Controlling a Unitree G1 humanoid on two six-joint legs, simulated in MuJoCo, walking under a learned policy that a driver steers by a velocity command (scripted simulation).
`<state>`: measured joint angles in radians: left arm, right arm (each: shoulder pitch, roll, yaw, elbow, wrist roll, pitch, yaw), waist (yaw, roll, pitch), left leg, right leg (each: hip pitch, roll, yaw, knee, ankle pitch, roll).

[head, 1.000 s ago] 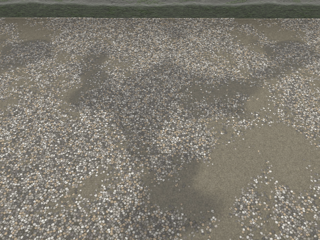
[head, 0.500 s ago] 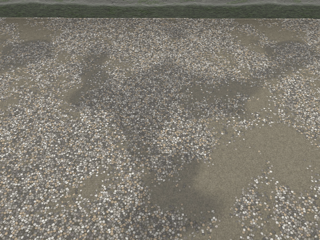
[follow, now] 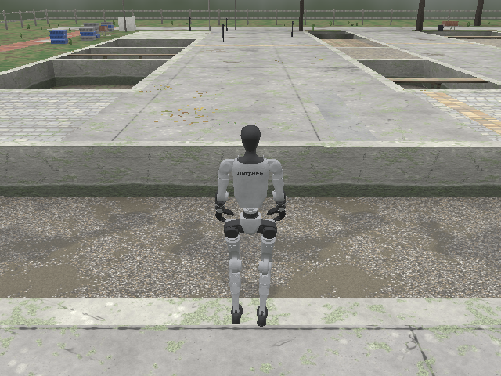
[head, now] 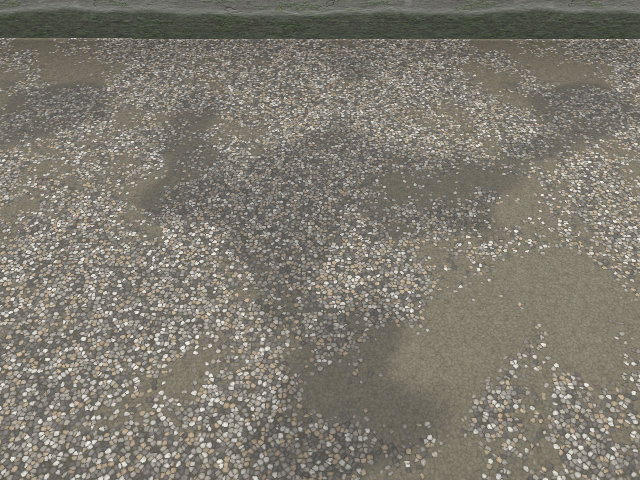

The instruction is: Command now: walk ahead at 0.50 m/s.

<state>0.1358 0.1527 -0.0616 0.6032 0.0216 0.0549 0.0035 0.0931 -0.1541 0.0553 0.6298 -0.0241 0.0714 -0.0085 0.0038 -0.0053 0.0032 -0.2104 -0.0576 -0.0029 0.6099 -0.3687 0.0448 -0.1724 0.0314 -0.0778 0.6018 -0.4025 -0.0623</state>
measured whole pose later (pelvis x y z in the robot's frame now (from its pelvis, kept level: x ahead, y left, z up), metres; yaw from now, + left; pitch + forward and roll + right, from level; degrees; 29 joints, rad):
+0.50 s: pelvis +0.00 +0.00 +0.00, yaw +0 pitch -2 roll +0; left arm 0.14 0.15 -0.06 0.60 0.02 0.05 0.00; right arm 0.10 -0.15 0.06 0.63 -0.02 0.07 -0.01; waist 0.00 -0.01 0.00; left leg -0.21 -0.06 0.00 0.61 -0.37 0.05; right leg -0.17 0.03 -0.08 0.61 -0.41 -0.06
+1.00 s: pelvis +0.00 +0.01 +0.00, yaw +0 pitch -1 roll +0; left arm 0.14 0.16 -0.06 0.61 0.03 0.06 0.00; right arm 0.10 -0.15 0.06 0.63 -0.02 0.07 0.00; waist 0.00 -0.01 0.00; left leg -0.21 -0.07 0.00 0.61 -0.37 0.05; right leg -0.18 0.02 -0.07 0.61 -0.40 -0.05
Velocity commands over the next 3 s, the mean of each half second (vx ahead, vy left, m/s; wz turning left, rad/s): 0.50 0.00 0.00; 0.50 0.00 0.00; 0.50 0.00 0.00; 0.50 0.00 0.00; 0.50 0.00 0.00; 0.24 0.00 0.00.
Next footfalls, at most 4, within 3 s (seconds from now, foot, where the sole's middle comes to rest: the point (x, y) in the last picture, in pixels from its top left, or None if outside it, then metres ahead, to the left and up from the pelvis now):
none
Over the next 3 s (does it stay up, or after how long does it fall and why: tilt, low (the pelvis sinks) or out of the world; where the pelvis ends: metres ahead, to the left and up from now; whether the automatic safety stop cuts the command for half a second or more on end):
stays up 0.00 0.01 0.02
